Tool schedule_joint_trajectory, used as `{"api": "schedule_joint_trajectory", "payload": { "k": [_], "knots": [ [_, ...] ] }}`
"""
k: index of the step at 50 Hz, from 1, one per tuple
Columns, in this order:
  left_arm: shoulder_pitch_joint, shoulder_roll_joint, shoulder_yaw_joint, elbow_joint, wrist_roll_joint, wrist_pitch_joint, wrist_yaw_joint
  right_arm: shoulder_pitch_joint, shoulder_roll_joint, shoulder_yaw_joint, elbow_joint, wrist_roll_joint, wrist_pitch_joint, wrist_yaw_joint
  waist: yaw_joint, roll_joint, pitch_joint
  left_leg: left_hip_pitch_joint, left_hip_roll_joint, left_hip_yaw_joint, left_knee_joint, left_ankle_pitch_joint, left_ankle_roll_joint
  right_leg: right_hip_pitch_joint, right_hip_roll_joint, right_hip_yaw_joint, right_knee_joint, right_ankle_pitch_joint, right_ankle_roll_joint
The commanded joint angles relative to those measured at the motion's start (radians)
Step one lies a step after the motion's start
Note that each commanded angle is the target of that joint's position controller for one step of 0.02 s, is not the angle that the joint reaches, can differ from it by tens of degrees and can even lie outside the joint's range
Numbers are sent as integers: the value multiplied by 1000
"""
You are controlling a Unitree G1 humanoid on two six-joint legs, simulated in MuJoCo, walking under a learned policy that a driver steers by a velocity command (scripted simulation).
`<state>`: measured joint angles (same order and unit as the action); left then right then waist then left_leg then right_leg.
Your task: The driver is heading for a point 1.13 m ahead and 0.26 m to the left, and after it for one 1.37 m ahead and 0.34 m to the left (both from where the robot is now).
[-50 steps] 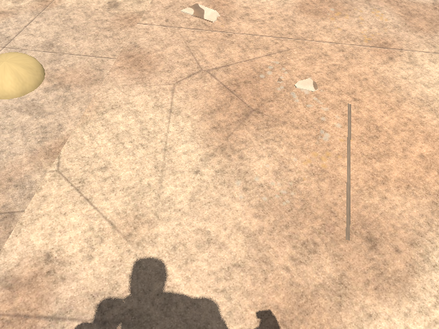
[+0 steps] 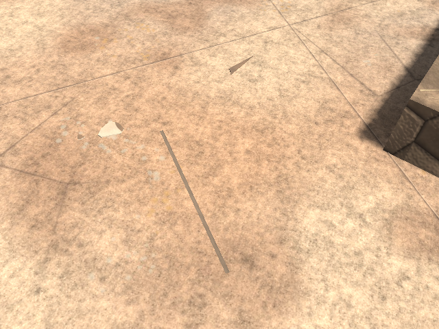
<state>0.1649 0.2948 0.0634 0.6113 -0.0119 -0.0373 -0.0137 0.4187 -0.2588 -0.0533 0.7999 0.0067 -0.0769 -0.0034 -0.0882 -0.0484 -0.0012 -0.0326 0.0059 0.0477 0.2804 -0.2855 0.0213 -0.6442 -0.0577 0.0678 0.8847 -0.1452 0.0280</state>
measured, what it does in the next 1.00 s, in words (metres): walks ahead, turning left: right foot, then left foot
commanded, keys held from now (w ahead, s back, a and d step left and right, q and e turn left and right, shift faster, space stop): w+q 0.82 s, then w+e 0.18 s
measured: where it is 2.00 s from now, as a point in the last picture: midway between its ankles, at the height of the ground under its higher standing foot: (128, 173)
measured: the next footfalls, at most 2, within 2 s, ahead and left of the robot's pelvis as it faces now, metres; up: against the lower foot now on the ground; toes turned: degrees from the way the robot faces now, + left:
right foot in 0.16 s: +0.24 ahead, -0.15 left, +0.00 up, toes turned +4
left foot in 0.64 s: +0.47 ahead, +0.18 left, +0.00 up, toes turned +22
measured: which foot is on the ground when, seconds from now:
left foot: down 0.00-0.18, up 0.20-0.62, down 0.64-1.00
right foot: up 0.00-0.14, down 0.16-0.64, up 0.66-1.00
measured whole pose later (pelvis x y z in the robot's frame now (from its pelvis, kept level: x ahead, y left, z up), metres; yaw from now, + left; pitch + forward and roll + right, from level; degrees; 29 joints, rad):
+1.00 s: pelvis +0.50 +0.11 +0.00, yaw +27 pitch +1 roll +0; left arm 0.11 0.30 0.04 0.72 0.00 -0.08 -0.01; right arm 0.30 -0.28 -0.04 0.71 0.00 -0.07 0.00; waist -0.05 -0.05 0.05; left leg -0.08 -0.11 -0.06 0.28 -0.20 0.09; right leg -0.68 -0.11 0.05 0.71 0.07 0.05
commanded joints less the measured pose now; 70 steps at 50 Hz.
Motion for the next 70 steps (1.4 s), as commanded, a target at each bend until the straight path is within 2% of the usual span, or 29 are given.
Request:
{"api": "schedule_joint_trajectory", "payload": {
  "k": [1, 4, 7, 8, 9, 10, 11, 13, 17, 28, 30, 32, 33, 34, 35, 36, 37, 39, 43, 47, 55, 58, 60, 61, 62, 63, 64, 66, 70],
  "knots": [
    [-203, 3, -13, -120, -4, -43, -21, -23, -189, -38, -45, 14, -2, -2, -13, 157, 96, -44, 193, -172, -121, 254, 166, -2, 23, -77, -206, 50, 16],
    [-222, 36, -2, -126, -17, -58, -37, 19, -219, -44, -20, 25, 9, -2, 0, 180, 89, -18, 235, -216, -79, 311, 158, 104, 52, -77, -322, 31, -8],
    [-16, 116, 41, -68, -15, -63, -24, -8, -225, -45, -11, 30, 17, -7, 143, 177, -38, -36, 204, -172, 144, 620, 103, 446, 87, -86, -441, 60, -83],
    [141, 162, 61, -36, -2, -59, -9, -20, -186, -30, -27, 17, 11, -7, 220, 156, -163, -178, 156, -140, 355, 533, 66, 719, 2, -20, -402, 74, -125],
    [283, 261, 82, -20, 29, -49, 5, 41, -63, 7, -72, -5, 0, -5, 225, -84, -356, -528, 28, -77, 743, 61, -1, 1113, -291, 345, -380, 10, -236],
    [296, 214, 67, -10, 33, -45, 1, 70, -86, 5, -68, 25, -13, -6, 219, -207, -443, -647, -21, -182, 932, -296, -13, 1083, -389, 646, -540, -163, -315],
    [229, 143, 44, -1, 19, -44, 0, -1, -169, -24, -77, 52, -10, -5, 206, -136, -252, -730, 37, -193, 1006, -235, -10, 947, -346, 517, -577, -241, -279],
    [116, 67, 21, 14, 8, -47, -2, -88, -150, -24, -92, 35, 2, -6, 150, -69, -62, -714, 104, -146, 964, -90, -8, 697, -255, 278, -638, -148, -236],
    [23, 48, 27, 47, 20, -80, -2, -71, -80, -20, -87, 26, 46, 0, 68, -56, 34, -616, 137, -150, 895, 26, -33, 490, -208, 46, -749, 91, -227],
    [109, 177, 69, 135, -15, -53, 19, -373, -89, -8, -227, 15, 41, 59, 138, 17, 113, -620, 97, -38, 386, 235, 29, 666, -236, -220, -712, 261, -169],
    [110, 211, 78, 138, -23, -38, 21, -343, -122, -26, -241, 11, 49, 61, 103, -10, 59, -523, 34, 22, 371, 133, 69, 714, -234, -252, -579, 564, -147],
    [100, 204, 71, 133, -31, -22, 23, -91, -205, -78, -186, 17, 60, 48, -41, 1, -91, -163, -70, 70, 314, 136, 131, 628, -178, -304, -207, 733, -99],
    [134, 146, 46, 114, -1, -27, 27, 57, -296, -111, -155, 24, 72, 26, -85, 133, -183, 136, 44, -144, 300, 168, 190, 378, -127, -308, 121, 377, -47],
    [221, 15, 3, 58, 28, -50, 18, -8, -389, -114, -179, 25, 57, 27, 55, 363, -288, 377, 273, -751, 137, -105, 376, -16, 87, -158, 450, -463, 9],
    [106, 116, 16, 52, -7, -79, 8, 1, -292, -86, -214, 19, 36, 38, -28, 213, -355, 395, 316, -884, 7, -208, 369, -105, 69, 37, 526, -453, -10],
    [28, 153, 25, 26, -36, -92, 4, -27, -241, -71, -199, 11, 21, 42, -28, 163, -211, 300, 297, -755, -11, -148, 323, -174, 33, 27, 500, -351, -31],
    [17, 136, 18, 27, -22, -101, 12, -79, -221, -63, -200, 13, 13, 41, 15, 80, -128, 162, 257, -640, -1, -31, 294, -143, -12, 24, 417, -264, -42],
    [40, 141, 26, 42, 14, -93, 19, -177, -174, -47, -225, -5, 11, 31, 87, 84, -74, -38, 193, -494, -15, 186, 267, -11, -61, 36, 296, -171, -35],
    [55, 95, 12, 65, 26, -56, 15, -171, -167, -39, -199, -4, 1, 11, 104, 83, -47, -144, 160, -338, -63, 401, 272, 29, -60, -11, 146, -62, 20],
    [-65, 61, -7, 51, 12, -54, 5, -127, -169, -31, -153, -4, -2, 0, 44, 112, 2, -139, 115, -205, -88, 372, 207, 30, -55, -35, -120, 218, 30],
    [-209, 65, -16, -4, -11, -66, -44, -48, -198, -38, -60, -5, 6, 2, -17, 95, 91, 109, 228, -160, -67, 379, 180, -73, -7, -44, -334, 187, -58],
    [-136, 87, -5, -1, -6, -65, -55, -79, -220, -46, -60, -5, 22, -9, 36, 125, 26, 163, 227, -107, 61, 762, 142, 47, 55, -95, -346, 56, -108],
    [87, 157, 36, 49, -1, -58, -44, -112, -221, -42, -76, -7, 37, -22, 162, 113, -123, 90, 166, -32, 374, 1011, 92, 375, 122, -134, -377, 87, -162],
    [241, 229, 56, 67, -1, -50, -31, -97, -187, -24, -103, -28, 31, -31, 212, 4, -243, -140, 121, 0, 681, 706, 51, 678, -45, 111, -362, 153, -233],
    [259, 278, 64, 70, -8, -55, -36, 29, -75, 9, -124, -36, 6, -11, 120, -243, -338, -568, -98, -55, 1008, -212, -23, 1008, -261, 647, -457, -39, -421],
    [280, 175, 41, 70, -19, -51, -32, -53, -159, 0, -120, -10, -24, 5, 191, -126, -342, -688, -60, -190, 1087, -258, -12, 1046, -252, 712, -548, -184, -393],
    [226, 156, 35, 58, -11, -47, -24, -157, -191, -8, -158, 23, -44, 16, 199, -74, -200, -751, -13, -183, 1069, -170, -2, 937, -228, 576, -573, -157, -356],
    [129, 141, 29, 33, -2, -41, -17, -233, -181, -8, -179, -10, -61, 10, 144, 77, -60, -700, 49, -157, 921, -66, -9, 688, -161, 422, -604, 53, -327],
    [90, 134, 24, 22, 0, -39, 0, -180, -146, -5, -180, -27, -30, 4, 75, 9, -26, -596, 76, -128, 750, -32, -70, 492, -100, 298, -659, 257, -338]
  ]
}}
Velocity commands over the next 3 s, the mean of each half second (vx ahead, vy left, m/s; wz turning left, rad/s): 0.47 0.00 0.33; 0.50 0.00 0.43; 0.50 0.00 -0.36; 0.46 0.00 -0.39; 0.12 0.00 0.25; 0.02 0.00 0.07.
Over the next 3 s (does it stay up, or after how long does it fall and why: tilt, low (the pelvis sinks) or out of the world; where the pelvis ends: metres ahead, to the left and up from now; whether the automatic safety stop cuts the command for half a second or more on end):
stays up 1.16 0.26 -0.01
